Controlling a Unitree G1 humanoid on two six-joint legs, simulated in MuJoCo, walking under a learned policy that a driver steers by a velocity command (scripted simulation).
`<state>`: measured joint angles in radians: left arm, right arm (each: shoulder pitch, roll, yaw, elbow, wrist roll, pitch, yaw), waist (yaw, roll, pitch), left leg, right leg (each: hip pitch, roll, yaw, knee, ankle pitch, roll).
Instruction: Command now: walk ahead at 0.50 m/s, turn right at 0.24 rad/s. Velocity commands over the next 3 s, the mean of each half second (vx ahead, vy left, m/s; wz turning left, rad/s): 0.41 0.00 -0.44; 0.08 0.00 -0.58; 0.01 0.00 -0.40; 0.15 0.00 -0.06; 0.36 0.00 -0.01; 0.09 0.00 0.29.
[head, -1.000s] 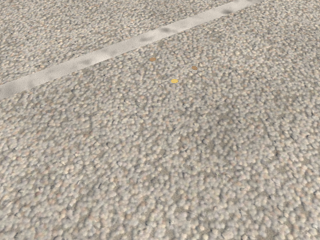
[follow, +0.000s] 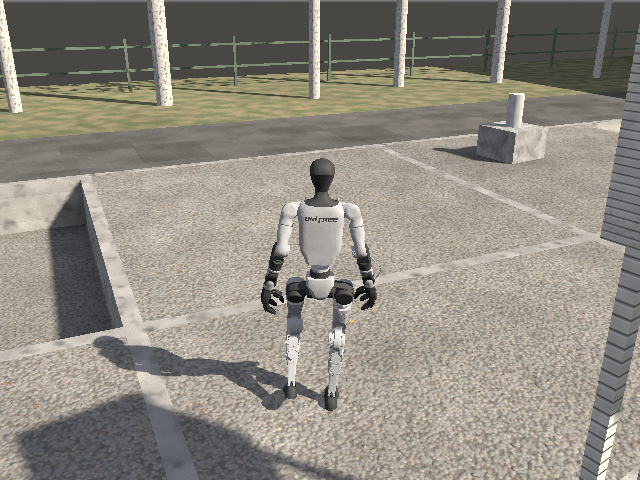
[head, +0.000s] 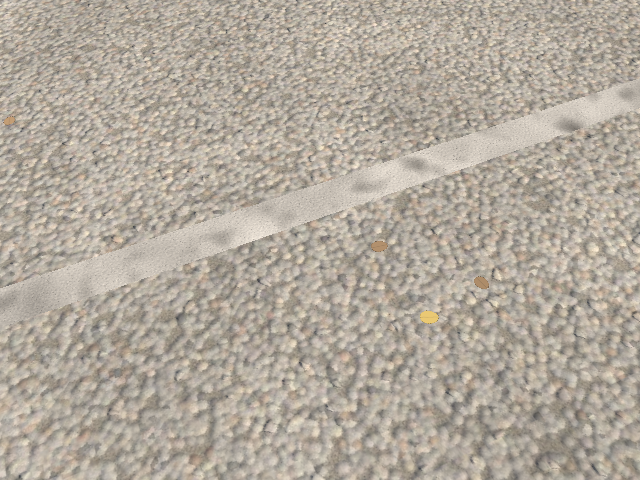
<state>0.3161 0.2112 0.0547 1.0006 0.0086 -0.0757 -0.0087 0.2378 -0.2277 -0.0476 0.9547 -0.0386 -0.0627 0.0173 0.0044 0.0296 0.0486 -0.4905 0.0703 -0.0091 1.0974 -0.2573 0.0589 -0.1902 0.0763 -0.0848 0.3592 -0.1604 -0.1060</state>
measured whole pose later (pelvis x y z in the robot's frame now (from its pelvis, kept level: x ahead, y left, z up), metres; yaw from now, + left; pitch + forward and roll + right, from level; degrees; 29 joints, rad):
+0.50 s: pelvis +0.24 +0.04 +0.00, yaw -16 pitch +1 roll -1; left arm 0.27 0.29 0.10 0.88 0.02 0.00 0.00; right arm 0.14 -0.22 -0.03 0.81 -0.02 -0.08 -0.02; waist 0.04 -0.04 0.07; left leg -0.31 0.03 0.11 0.45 -0.16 0.04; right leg -0.47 0.03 0.01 1.15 -0.42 -0.03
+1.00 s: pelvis +0.28 +0.00 +0.00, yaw -34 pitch +1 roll +1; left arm 0.18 0.27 0.07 0.73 0.01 0.04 0.00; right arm 0.19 -0.28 -0.06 0.77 -0.03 0.04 -0.01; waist 0.00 0.04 0.06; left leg -0.49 0.04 0.02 1.06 -0.43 -0.04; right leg -0.31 0.07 0.02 0.46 -0.17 -0.08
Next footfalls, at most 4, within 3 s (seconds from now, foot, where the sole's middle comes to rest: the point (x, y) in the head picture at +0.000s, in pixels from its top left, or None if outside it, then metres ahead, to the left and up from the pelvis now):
0.34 left None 0.36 0.11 -0.78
0.82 right None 0.30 -0.11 -0.78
1.30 left None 0.39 0.07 -0.78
1.62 right None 0.21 -0.05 -0.78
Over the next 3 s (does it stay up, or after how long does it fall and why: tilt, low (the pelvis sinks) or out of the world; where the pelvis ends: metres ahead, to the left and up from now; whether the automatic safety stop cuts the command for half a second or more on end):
stays up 0.52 -0.20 -0.01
